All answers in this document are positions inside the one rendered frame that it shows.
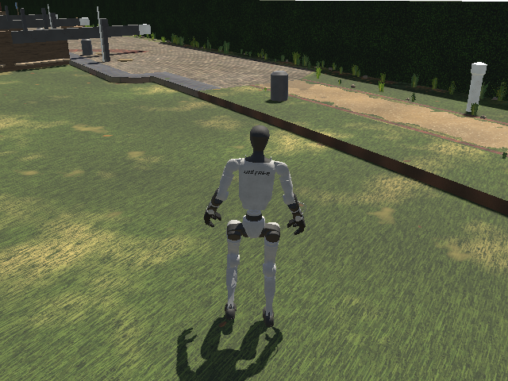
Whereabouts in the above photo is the robot right hand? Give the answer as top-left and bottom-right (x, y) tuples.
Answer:
(287, 217), (306, 235)

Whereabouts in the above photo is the robot left forearm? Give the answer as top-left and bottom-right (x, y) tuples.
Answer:
(206, 188), (223, 214)

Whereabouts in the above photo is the left robot upper arm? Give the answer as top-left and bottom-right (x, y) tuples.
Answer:
(216, 158), (241, 201)

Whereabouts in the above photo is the robot left thigh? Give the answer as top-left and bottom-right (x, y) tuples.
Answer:
(226, 220), (243, 267)

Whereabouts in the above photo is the right robot upper arm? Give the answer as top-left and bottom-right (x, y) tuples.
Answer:
(274, 161), (296, 205)

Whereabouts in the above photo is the left robot shin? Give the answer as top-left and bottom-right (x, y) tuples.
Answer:
(226, 254), (237, 309)

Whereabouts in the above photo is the robot left hand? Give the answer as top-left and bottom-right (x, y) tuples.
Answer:
(204, 212), (221, 227)

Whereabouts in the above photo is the robot right forearm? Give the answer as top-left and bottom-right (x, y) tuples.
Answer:
(288, 192), (303, 221)

